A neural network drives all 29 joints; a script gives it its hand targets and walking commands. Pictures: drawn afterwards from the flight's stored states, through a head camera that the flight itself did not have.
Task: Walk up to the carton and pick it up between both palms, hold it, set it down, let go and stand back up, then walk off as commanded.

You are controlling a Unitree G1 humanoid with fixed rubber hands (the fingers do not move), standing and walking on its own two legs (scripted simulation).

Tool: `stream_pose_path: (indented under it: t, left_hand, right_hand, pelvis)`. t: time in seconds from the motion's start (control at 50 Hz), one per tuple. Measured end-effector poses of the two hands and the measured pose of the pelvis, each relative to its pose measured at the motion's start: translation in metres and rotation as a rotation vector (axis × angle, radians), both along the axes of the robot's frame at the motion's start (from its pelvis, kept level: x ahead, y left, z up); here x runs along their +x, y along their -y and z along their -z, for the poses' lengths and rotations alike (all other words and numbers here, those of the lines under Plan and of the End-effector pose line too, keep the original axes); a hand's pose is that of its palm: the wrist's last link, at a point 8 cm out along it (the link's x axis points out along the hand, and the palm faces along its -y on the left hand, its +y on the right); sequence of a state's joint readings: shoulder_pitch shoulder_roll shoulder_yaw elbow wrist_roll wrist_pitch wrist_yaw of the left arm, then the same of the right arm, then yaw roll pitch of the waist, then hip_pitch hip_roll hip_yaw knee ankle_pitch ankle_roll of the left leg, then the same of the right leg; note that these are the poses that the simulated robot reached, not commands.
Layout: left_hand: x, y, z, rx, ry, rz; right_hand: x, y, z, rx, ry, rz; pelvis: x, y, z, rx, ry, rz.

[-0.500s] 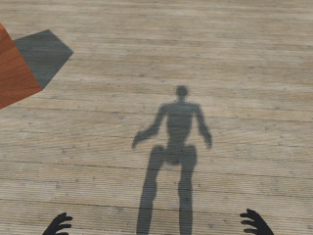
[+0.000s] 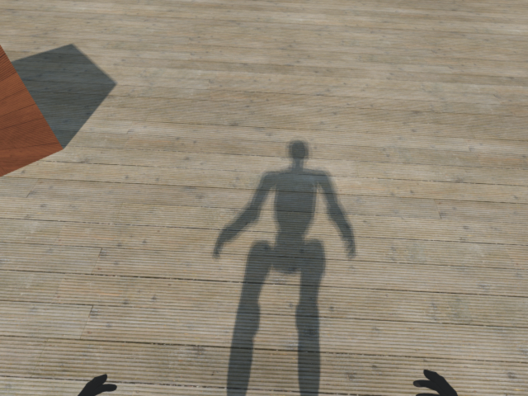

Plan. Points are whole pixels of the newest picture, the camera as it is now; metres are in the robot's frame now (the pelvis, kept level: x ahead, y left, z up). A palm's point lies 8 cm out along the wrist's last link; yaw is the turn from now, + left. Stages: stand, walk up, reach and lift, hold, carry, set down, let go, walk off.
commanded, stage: stand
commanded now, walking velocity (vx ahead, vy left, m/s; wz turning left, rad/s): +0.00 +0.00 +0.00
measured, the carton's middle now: out of the picture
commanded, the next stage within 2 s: walk up in 0.98 s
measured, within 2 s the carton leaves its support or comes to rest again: neither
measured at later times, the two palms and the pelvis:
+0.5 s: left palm out of the picture +0.07 +0.30 -0.10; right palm out of the picture +0.07 -0.28 -0.10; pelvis -0.01 +0.01 +0.02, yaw +0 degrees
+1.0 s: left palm out of the picture +0.06 +0.30 -0.10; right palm out of the picture +0.05 -0.29 -0.10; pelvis -0.01 +0.00 +0.02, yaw -1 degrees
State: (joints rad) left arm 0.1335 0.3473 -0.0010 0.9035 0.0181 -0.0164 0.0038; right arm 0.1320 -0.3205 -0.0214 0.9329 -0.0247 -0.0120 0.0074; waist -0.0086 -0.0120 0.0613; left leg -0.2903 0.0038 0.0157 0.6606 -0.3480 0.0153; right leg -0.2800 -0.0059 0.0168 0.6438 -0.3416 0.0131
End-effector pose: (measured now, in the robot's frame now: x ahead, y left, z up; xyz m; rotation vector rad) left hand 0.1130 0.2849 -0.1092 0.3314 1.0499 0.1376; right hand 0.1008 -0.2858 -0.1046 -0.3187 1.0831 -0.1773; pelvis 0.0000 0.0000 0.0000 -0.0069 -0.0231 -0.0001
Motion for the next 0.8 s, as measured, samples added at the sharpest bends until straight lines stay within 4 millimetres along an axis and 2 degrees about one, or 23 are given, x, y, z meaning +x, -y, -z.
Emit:
stream_pose_path:
  t: [0.3, 0.58, 0.8]
  left_hand:
    - [-0.029, -0.014, -0.006, 0.013, -0.088, -0.031]
    - [-0.048, -0.012, -0.008, 0.007, -0.129, -0.040]
    - [-0.052, -0.014, -0.011, 0.015, -0.132, -0.051]
  right_hand:
    - [-0.019, -0.004, -0.004, 0.008, -0.065, 0.024]
    - [-0.031, -0.001, -0.010, 0.012, -0.087, 0.043]
    - [-0.038, 0.003, -0.011, 0.011, -0.099, 0.052]
  pelvis:
    - [-0.006, -0.006, -0.013, 0.003, 0.023, 0.003]
    - [-0.011, -0.006, -0.020, 0.004, 0.038, 0.008]
    - [-0.013, -0.004, -0.022, 0.003, 0.042, 0.009]
